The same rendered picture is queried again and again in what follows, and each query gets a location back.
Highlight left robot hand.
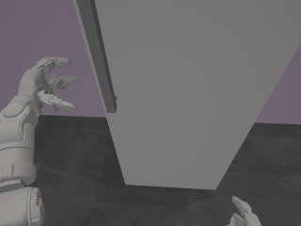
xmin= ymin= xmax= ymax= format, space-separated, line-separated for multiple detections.
xmin=18 ymin=56 xmax=78 ymax=113

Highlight fridge door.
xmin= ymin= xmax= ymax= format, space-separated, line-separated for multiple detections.
xmin=73 ymin=0 xmax=301 ymax=190

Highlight left robot forearm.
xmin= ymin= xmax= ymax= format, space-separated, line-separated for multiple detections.
xmin=0 ymin=95 xmax=41 ymax=193

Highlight robot left upper arm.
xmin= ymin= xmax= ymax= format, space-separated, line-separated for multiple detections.
xmin=0 ymin=186 xmax=45 ymax=226

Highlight right robot hand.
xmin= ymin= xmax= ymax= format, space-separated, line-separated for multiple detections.
xmin=227 ymin=196 xmax=261 ymax=226

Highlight handle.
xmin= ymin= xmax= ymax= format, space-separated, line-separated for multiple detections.
xmin=76 ymin=0 xmax=117 ymax=113

